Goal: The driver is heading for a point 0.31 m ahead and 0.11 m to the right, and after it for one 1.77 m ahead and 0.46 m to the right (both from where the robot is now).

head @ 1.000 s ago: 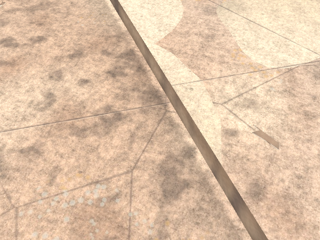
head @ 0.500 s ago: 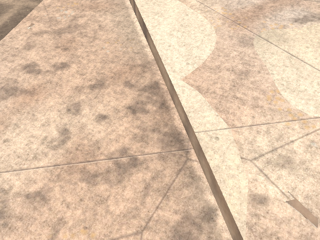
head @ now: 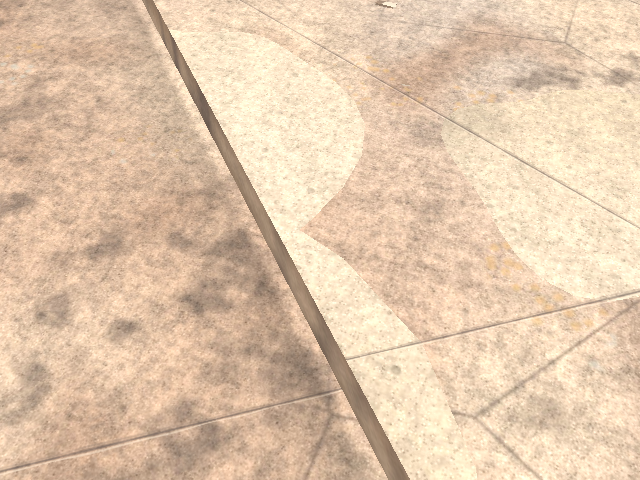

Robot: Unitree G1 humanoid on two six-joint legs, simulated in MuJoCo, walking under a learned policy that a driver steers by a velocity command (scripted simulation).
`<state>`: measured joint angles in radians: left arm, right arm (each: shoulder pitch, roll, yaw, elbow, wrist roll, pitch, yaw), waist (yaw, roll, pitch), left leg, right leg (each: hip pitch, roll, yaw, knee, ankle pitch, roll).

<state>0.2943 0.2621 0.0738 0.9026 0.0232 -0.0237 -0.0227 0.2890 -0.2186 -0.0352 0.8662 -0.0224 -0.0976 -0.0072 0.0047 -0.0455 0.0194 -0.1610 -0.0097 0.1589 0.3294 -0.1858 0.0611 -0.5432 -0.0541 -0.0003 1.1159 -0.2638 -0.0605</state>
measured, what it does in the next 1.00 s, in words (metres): walks ahead, turning right: right foot, then left foot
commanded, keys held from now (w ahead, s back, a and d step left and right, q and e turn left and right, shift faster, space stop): e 0.54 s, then no key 0.04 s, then w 0.42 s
